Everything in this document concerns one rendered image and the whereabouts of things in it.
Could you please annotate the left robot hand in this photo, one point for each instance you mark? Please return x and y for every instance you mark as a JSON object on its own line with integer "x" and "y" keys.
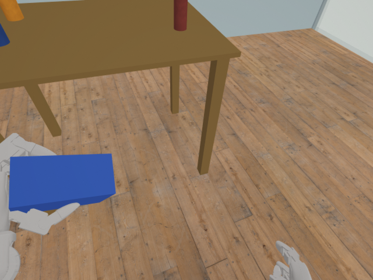
{"x": 34, "y": 220}

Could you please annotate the right robot hand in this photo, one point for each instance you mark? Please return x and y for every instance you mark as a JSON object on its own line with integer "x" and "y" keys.
{"x": 297, "y": 270}

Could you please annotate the sponge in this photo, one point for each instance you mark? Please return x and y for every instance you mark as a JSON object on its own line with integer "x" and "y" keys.
{"x": 51, "y": 182}

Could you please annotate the left robot forearm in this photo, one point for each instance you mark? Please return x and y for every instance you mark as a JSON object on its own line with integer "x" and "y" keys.
{"x": 9, "y": 257}

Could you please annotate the table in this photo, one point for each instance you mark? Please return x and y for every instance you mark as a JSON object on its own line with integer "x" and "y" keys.
{"x": 66, "y": 40}

